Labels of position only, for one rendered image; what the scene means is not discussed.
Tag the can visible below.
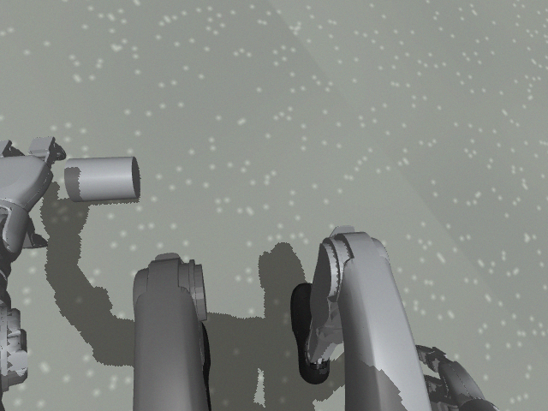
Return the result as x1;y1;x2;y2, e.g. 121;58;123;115
64;157;140;202

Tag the right robot hand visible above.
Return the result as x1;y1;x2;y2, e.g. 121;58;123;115
415;345;485;411

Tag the left robot hand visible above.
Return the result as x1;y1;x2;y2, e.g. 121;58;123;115
0;136;66;249

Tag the left robot arm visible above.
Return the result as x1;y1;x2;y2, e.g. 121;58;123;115
0;200;30;411

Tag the right robot foot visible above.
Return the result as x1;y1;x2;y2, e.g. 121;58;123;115
290;283;330;384

